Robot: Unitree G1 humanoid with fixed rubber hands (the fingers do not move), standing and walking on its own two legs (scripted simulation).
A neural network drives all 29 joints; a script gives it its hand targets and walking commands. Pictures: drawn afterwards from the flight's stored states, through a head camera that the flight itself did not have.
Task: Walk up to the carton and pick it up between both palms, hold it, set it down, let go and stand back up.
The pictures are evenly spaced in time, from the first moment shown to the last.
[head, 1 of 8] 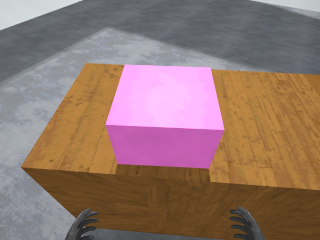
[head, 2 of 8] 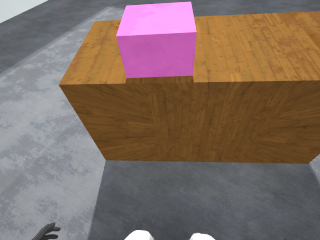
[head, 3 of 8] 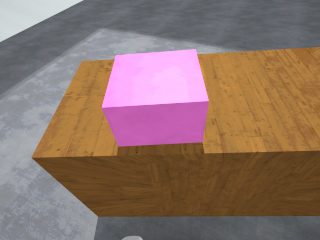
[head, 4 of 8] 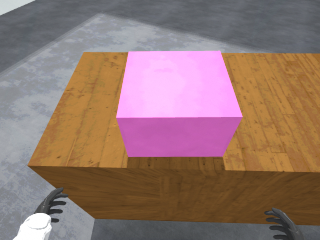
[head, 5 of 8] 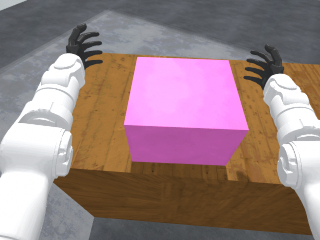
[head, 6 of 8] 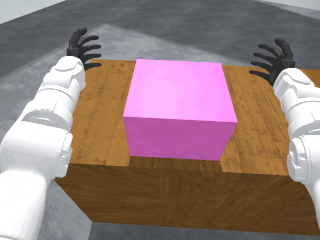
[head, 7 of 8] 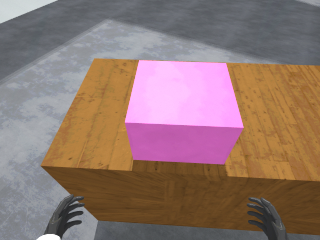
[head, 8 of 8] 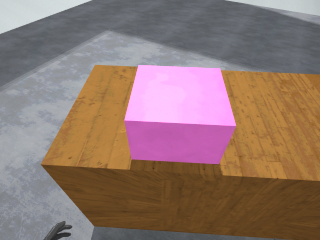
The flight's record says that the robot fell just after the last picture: no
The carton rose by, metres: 0.00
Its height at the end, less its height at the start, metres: +0.00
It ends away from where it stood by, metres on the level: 0.01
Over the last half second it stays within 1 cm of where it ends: yes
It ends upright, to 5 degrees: yes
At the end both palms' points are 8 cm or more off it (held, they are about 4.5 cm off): yes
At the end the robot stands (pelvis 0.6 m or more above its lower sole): yes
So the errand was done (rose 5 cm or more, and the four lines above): no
